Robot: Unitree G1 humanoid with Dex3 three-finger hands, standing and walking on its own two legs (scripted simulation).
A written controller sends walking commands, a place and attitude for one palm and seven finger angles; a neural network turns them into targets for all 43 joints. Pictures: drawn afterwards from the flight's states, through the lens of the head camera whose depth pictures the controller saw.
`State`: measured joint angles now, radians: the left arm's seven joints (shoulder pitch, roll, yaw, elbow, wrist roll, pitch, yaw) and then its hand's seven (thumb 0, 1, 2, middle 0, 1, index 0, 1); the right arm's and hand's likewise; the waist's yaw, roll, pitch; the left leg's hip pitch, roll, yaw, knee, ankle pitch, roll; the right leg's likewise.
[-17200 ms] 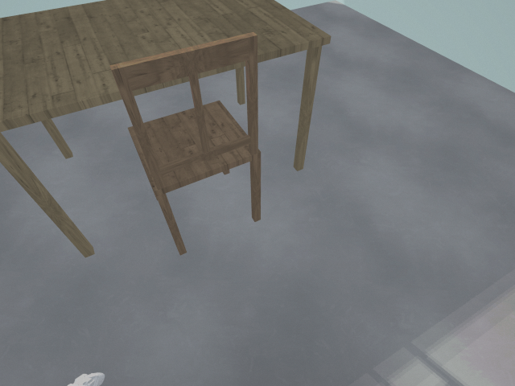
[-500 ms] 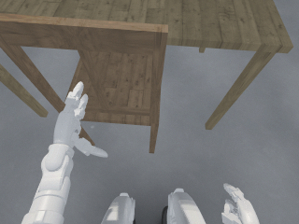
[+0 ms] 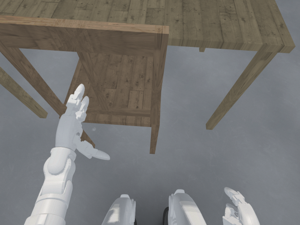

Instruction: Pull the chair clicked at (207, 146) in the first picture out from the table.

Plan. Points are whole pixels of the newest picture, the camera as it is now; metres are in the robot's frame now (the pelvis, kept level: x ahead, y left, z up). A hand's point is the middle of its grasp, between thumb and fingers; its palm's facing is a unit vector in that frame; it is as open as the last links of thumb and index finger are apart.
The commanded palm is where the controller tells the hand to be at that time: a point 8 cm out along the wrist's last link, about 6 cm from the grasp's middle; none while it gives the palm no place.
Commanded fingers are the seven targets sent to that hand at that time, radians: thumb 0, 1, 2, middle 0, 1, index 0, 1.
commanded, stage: aim the fingers beside a spindle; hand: left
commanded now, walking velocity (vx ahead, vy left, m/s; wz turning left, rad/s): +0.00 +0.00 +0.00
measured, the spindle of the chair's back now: (96, 85) +0.50 +0.17 +0.01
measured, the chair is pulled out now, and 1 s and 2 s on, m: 0.00 0.00 0.00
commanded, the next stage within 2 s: push the fingers through the gap in 0.14 s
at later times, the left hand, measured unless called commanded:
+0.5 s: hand (96, 121) +0.37 +0.15 +0.02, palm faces -0.08 -1.00 -0.05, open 16.9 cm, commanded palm +0.36 +0.20 +0.02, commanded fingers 0.00 -0.50 0.30 -0.06 -0.08 -0.06 -0.08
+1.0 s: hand (95, 104) +0.43 +0.16 +0.01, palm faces -0.06 -1.00 -0.04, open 16.9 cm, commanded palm +0.40 +0.21 +0.02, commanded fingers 0.00 -0.50 0.30 -0.06 -0.08 -0.06 -0.08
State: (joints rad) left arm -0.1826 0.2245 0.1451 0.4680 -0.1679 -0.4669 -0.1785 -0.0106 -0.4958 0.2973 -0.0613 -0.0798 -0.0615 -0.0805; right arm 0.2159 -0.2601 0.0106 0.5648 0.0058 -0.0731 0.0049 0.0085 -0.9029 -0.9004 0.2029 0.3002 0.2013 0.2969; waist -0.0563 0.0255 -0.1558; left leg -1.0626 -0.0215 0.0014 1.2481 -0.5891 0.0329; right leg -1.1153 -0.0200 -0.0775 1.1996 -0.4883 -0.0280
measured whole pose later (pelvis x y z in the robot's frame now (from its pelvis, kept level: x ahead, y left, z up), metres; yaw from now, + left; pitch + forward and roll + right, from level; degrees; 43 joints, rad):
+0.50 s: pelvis +0.00 +0.00 +0.00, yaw +0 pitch +24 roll -2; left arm -0.28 0.23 0.14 0.52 -0.16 -0.45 -0.17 -0.01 -0.50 0.30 -0.06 -0.08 -0.06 -0.08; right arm 0.21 -0.26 0.01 0.58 0.00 -0.07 0.00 0.01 -0.90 -0.90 0.20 0.30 0.20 0.30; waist -0.06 0.03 -0.15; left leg -1.09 -0.02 -0.01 1.27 -0.59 0.04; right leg -1.13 -0.02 -0.08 1.21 -0.49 -0.03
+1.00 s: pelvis -0.01 +0.00 -0.01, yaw -1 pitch +25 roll -2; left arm -0.51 0.30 0.26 0.77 -0.15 -0.47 -0.19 -0.01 -0.50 0.30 -0.06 -0.08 -0.06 -0.08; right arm 0.25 -0.27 0.02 0.60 0.00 -0.05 0.01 0.01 -0.90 -0.90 0.20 0.30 0.20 0.30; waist -0.11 0.03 -0.15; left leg -1.13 -0.01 0.01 1.27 -0.58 0.04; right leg -1.18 -0.01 -0.07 1.21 -0.47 -0.02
